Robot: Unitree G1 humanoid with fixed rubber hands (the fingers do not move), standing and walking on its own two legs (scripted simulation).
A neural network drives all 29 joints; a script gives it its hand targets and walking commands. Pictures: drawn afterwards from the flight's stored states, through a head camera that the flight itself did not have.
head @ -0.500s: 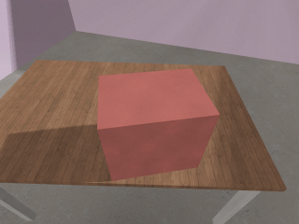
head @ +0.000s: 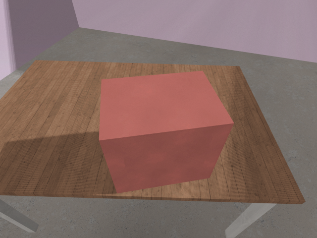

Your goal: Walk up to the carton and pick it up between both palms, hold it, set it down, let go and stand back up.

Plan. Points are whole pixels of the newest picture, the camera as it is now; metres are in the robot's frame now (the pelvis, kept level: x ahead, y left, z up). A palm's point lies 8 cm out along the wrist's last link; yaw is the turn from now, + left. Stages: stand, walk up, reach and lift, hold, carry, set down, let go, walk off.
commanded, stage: stand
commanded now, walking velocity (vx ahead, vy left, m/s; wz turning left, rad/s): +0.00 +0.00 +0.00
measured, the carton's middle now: (159, 132) +0.44 +0.00 +0.00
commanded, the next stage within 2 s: none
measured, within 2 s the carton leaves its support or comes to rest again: neither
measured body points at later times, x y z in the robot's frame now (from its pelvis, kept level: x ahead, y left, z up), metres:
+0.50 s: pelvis +0.02 +0.00 +0.00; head +0.03 +0.01 +0.45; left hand -0.01 +0.20 -0.17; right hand +0.00 -0.21 -0.16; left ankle +0.05 +0.12 -0.74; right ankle -0.01 -0.12 -0.74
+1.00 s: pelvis +0.03 +0.00 +0.00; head +0.04 +0.01 +0.45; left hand +0.00 +0.20 -0.17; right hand +0.01 -0.20 -0.16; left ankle +0.05 +0.12 -0.74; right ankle -0.01 -0.13 -0.74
